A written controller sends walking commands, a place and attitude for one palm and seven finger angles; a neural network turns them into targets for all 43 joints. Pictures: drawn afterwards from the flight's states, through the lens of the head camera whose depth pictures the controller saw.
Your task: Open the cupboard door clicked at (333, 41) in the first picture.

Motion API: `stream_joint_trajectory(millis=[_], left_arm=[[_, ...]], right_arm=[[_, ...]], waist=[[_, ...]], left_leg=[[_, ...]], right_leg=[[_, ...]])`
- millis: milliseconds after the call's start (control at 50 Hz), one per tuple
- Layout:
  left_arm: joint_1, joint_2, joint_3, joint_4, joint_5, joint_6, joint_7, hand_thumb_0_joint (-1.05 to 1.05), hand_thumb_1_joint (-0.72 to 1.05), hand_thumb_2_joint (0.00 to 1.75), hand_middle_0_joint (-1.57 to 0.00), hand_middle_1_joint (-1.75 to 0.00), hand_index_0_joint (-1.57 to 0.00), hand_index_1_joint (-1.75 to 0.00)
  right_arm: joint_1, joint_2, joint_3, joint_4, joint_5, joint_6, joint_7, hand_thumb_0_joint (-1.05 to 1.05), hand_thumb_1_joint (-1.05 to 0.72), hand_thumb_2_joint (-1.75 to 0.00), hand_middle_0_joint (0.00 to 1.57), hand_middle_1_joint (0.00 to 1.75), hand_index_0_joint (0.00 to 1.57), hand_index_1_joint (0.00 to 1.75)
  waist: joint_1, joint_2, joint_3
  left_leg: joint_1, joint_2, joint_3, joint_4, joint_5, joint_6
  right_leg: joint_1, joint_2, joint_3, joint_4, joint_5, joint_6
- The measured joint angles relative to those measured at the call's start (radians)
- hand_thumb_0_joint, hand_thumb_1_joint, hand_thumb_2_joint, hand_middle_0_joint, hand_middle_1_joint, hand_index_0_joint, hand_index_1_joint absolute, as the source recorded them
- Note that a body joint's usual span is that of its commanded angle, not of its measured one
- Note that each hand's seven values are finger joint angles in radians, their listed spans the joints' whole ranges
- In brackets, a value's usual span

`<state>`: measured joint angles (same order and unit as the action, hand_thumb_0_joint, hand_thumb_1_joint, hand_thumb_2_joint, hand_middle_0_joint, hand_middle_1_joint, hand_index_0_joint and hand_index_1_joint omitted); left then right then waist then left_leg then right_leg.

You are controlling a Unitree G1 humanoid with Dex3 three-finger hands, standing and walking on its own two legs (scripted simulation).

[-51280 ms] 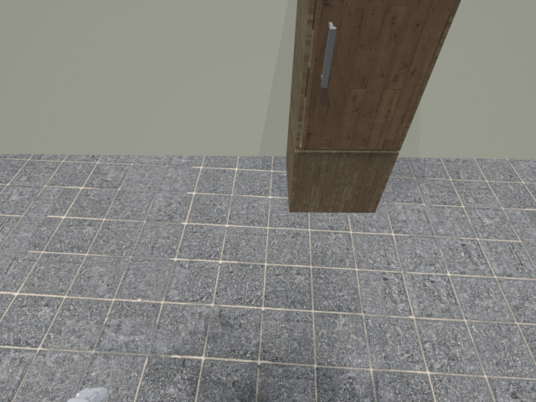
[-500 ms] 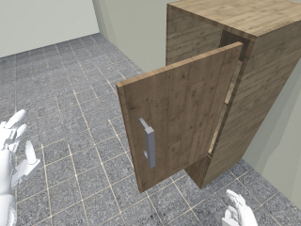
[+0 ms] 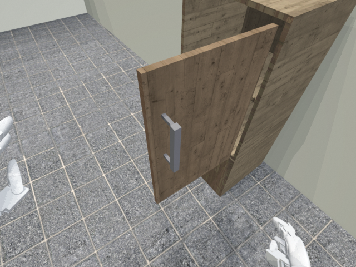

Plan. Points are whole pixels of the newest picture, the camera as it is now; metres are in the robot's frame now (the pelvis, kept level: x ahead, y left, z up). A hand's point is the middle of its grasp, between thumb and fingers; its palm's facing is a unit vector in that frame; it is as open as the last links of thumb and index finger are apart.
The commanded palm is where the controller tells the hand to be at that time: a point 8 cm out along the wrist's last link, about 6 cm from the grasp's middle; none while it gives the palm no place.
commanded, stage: step back with the hand held close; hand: left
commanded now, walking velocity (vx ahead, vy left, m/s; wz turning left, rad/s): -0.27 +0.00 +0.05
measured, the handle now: (170, 145) +0.39 +0.05 +0.04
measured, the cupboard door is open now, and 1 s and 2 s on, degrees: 87 87 87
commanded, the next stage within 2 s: stop stepping back and stand still in 1.00 s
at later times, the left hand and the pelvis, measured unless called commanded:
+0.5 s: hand out of the picture +0.12 +0.28 +0.17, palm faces +0.49 -0.72 -0.49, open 7.4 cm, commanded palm +0.04 +0.32 +0.18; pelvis -0.08 +0.01 -0.02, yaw +4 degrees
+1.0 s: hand out of the picture +0.03 +0.24 +0.16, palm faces +0.31 -0.80 -0.51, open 7.4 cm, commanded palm -0.03 +0.28 +0.18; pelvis -0.18 -0.01 +0.00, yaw -2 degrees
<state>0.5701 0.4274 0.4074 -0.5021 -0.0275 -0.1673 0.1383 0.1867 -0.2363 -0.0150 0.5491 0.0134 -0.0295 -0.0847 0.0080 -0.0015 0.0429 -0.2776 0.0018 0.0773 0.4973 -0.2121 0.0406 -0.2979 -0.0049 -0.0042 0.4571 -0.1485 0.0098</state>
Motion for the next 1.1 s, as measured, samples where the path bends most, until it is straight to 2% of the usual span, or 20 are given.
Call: stream_joint_trajectory(millis=[160, 240, 400, 440, 480, 540, 580, 620, 640, 680, 740, 760, 820, 840, 880, 960, 1020, 1060, 1080, 1100], left_arm=[[-0.034, -0.030, 0.021, -0.011, 0.033, -0.034, 0.017, 0.01, 0.88, 0.90, -0.21, -0.30, -0.22, -0.30], [-0.062, -0.040, 0.027, -0.015, 0.042, -0.053, 0.022, 0.01, 0.88, 0.90, -0.21, -0.30, -0.21, -0.30], [-0.064, -0.038, 0.036, -0.043, 0.025, -0.079, 0.033, 0.01, 0.88, 0.90, -0.21, -0.30, -0.21, -0.30], [-0.066, -0.028, 0.040, -0.048, 0.028, -0.082, 0.032, 0.01, 0.88, 0.90, -0.21, -0.30, -0.21, -0.30], [-0.074, -0.009, 0.048, -0.047, 0.033, -0.081, 0.026, 0.01, 0.88, 0.90, -0.21, -0.30, -0.21, -0.30], [-0.069, 0.010, 0.071, -0.037, 0.030, -0.088, 0.021, 0.01, 0.88, 0.90, -0.21, -0.30, -0.22, -0.30], [-0.054, 0.003, 0.082, -0.033, 0.017, -0.088, 0.026, 0.01, 0.88, 0.90, -0.21, -0.30, -0.22, -0.30], [-0.046, -0.013, 0.079, -0.036, 0.002, -0.085, 0.029, 0.01, 0.88, 0.90, -0.21, -0.30, -0.21, -0.30], [-0.048, -0.020, 0.076, -0.039, -0.002, -0.085, 0.030, 0.01, 0.88, 0.90, -0.21, -0.30, -0.21, -0.30], [-0.075, -0.051, 0.039, -0.031, -0.003, -0.089, 0.024, 0.01, 0.89, 0.90, -0.21, -0.30, -0.21, -0.30], [-0.078, -0.040, -0.006, -0.038, 0.003, -0.079, 0.009, 0.01, 0.88, 0.90, -0.21, -0.30, -0.21, -0.30], [-0.068, -0.026, -0.009, -0.043, 0.004, -0.074, 0.003, 0.01, 0.88, 0.90, -0.21, -0.30, -0.21, -0.30], [-0.065, 0.029, 0.005, -0.045, -0.001, -0.064, -0.013, 0.01, 0.88, 0.90, -0.21, -0.30, -0.22, -0.30], [-0.061, 0.049, 0.016, -0.043, -0.009, -0.059, -0.017, 0.01, 0.88, 0.90, -0.21, -0.30, -0.22, -0.30], [-0.041, 0.083, 0.039, -0.039, -0.024, -0.048, -0.025, 0.01, 0.88, 0.90, -0.22, -0.30, -0.22, -0.30], [0.010, 0.088, 0.043, -0.061, -0.041, -0.020, -0.013, 0.01, 0.88, 0.90, -0.21, -0.30, -0.22, -0.30], [0.030, 0.071, 0.028, -0.073, -0.049, 0.004, 0.001, 0.01, 0.88, 0.90, -0.21, -0.30, -0.22, -0.30], [0.021, 0.071, 0.028, -0.075, -0.052, 0.015, 0.008, 0.01, 0.88, 0.90, -0.21, -0.30, -0.22, -0.30], [0.015, 0.074, 0.035, -0.080, -0.050, 0.015, 0.010, 0.01, 0.88, 0.90, -0.21, -0.30, -0.22, -0.30], [-0.004, 0.058, 0.028, -0.075, -0.041, 0.009, 0.009, 0.01, 0.88, 0.90, -0.21, -0.30, -0.22, -0.30]], right_arm=[[0.032, 0.014, 0.016, 0.000, -0.006, -0.044, 0.005, 0.01, -0.90, -0.89, 0.20, 0.30, 0.20, 0.30], [0.042, 0.024, 0.021, 0.014, -0.011, -0.063, 0.007, 0.01, -0.90, -0.89, 0.20, 0.30, 0.20, 0.30], [0.031, 0.022, 0.022, 0.040, -0.017, -0.074, 0.016, 0.01, -0.90, -0.89, 0.20, 0.30, 0.20, 0.30], [0.026, 0.019, 0.019, 0.037, -0.016, -0.076, 0.013, 0.01, -0.90, -0.89, 0.20, 0.30, 0.20, 0.30], [0.029, 0.021, 0.009, 0.036, -0.019, -0.084, 0.010, 0.01, -0.90, -0.89, 0.20, 0.30, 0.20, 0.30], [0.035, 0.040, 0.001, 0.058, -0.020, -0.096, 0.016, 0.01, -0.90, -0.89, 0.20, 0.30, 0.20, 0.30], [0.031, 0.051, 0.003, 0.071, -0.025, -0.108, 0.023, 0.01, -0.90, -0.89, 0.20, 0.30, 0.20, 0.30], [0.015, 0.059, 0.010, 0.078, -0.030, -0.118, 0.032, 0.01, -0.90, -0.89, 0.20, 0.30, 0.20, 0.30], [0.001, 0.061, 0.014, 0.077, -0.032, -0.122, 0.036, 0.01, -0.90, -0.89, 0.20, 0.30, 0.20, 0.30], [-0.043, 0.054, 0.016, 0.093, -0.030, -0.118, 0.037, 0.01, -0.90, -0.89, 0.20, 0.30, 0.20, 0.30], [-0.059, 0.057, 0.023, 0.101, -0.016, -0.098, 0.029, 0.01, -0.90, -0.89, 0.20, 0.30, 0.20, 0.30], [-0.056, 0.057, 0.026, 0.095, -0.015, -0.089, 0.024, 0.01, -0.90, -0.89, 0.20, 0.30, 0.20, 0.30], [-0.062, 0.054, 0.028, 0.066, -0.011, -0.066, 0.010, 0.01, -0.90, -0.89, 0.20, 0.30, 0.20, 0.30], [-0.069, 0.053, 0.027, 0.056, -0.011, -0.062, 0.011, 0.01, -0.90, -0.89, 0.20, 0.30, 0.20, 0.30], [-0.077, 0.051, 0.021, 0.038, -0.020, -0.069, 0.018, 0.01, -0.90, -0.89, 0.20, 0.30, 0.20, 0.30], [-0.069, 0.039, 0.012, 0.026, -0.023, -0.103, 0.031, 0.01, -0.90, -0.89, 0.20, 0.30, 0.20, 0.30], [-0.050, 0.032, 0.013, 0.029, -0.023, -0.106, 0.029, 0.01, -0.90, -0.89, 0.20, 0.30, 0.20, 0.30], [-0.040, 0.032, 0.013, 0.030, -0.022, -0.102, 0.023, 0.01, -0.90, -0.89, 0.20, 0.30, 0.20, 0.30], [-0.040, 0.034, 0.013, 0.032, -0.021, -0.098, 0.023, 0.01, -0.90, -0.89, 0.20, 0.30, 0.20, 0.30], [-0.047, 0.029, 0.009, 0.049, -0.022, -0.093, 0.024, 0.01, -0.90, -0.89, 0.20, 0.30, 0.20, 0.30]], waist=[[0.011, -0.001, 0.014], [0.006, -0.002, 0.020], [-0.003, -0.015, 0.027], [-0.009, -0.011, 0.034], [-0.023, 0.006, 0.043], [-0.016, 0.008, 0.020], [0.001, 0.002, -0.006], [0.022, -0.009, -0.024], [0.033, -0.016, -0.027], [0.043, 0.011, 0.004], [0.035, -0.001, -0.002], [0.025, -0.006, -0.016], [-0.008, -0.026, -0.012], [-0.012, -0.033, -0.004], [-0.015, -0.038, 0.005], [-0.011, -0.022, 0.008], [-0.006, -0.012, -0.006], [-0.004, -0.020, -0.016], [0.004, -0.038, -0.019], [0.016, -0.031, -0.007]], left_leg=[[-0.082, -0.006, -0.014, 0.107, -0.013, 0.017], [-0.116, -0.010, -0.026, 0.152, -0.033, 0.021], [-0.173, -0.016, -0.025, 0.183, -0.072, 0.014], [-0.182, -0.012, -0.025, 0.174, -0.030, 0.024], [-0.187, 0.002, -0.035, 0.161, 0.050, 0.034], [-0.202, 0.010, -0.049, 0.149, 0.064, 0.028], [-0.214, 0.019, -0.041, 0.115, 0.084, 0.017], [-0.232, 0.027, -0.022, 0.072, 0.119, 0.007], [-0.246, 0.032, -0.008, 0.056, 0.136, 0.003], [-0.244, 0.055, -0.017, 0.029, 0.149, -0.016], [-0.195, 0.035, -0.040, 0.081, 0.083, -0.034], [-0.172, 0.025, -0.051, 0.079, 0.046, -0.028], [-0.145, 0.007, -0.058, 0.010, 0.089, -0.001], [-0.135, 0.006, -0.051, -0.017, 0.112, 0.002], [-0.120, 0.012, -0.037, -0.068, 0.153, 0.001], [-0.109, 0.034, -0.031, -0.141, 0.226, -0.003], [-0.130, 0.043, -0.040, -0.171, 0.271, -0.011], [-0.179, 0.037, -0.046, -0.145, 0.251, -0.022], [-0.225, 0.027, -0.040, -0.092, 0.176, -0.036], [-0.274, 0.025, -0.059, 0.020, 0.059, -0.055]], right_leg=[[-0.067, -0.007, -0.009, 0.091, -0.009, 0.008], [-0.090, 0.007, 0.007, 0.126, -0.015, 0.007], [-0.132, 0.005, 0.017, 0.124, 0.014, 0.006], [-0.150, 0.017, 0.027, 0.149, -0.035, 0.009], [-0.151, 0.046, 0.035, 0.250, -0.093, 0.010], [-0.093, 0.081, 0.045, 0.379, -0.202, 0.003], [-0.017, 0.080, 0.035, 0.343, -0.262, -0.008], [0.072, 0.068, 0.030, 0.211, -0.277, -0.024], [0.106, 0.063, 0.041, 0.121, -0.273, -0.032], [0.108, 0.089, 0.048, 0.071, -0.246, -0.033], [0.104, 0.090, 0.061, 0.050, -0.197, -0.030], [0.099, 0.089, 0.063, 0.045, -0.190, -0.029], [0.084, 0.076, 0.057, 0.045, -0.164, -0.018], [0.066, 0.072, 0.055, 0.071, -0.148, -0.009], [0.010, 0.079, 0.057, 0.200, -0.252, -0.005], [-0.036, 0.086, 0.029, 0.366, -0.335, -0.001], [0.006, 0.074, -0.006, 0.314, -0.344, -0.012], [0.068, 0.061, -0.022, 0.174, -0.321, -0.028], [0.084, 0.046, -0.004, 0.087, -0.296, -0.046], [0.067, 0.051, -0.007, 0.083, -0.232, -0.055]])
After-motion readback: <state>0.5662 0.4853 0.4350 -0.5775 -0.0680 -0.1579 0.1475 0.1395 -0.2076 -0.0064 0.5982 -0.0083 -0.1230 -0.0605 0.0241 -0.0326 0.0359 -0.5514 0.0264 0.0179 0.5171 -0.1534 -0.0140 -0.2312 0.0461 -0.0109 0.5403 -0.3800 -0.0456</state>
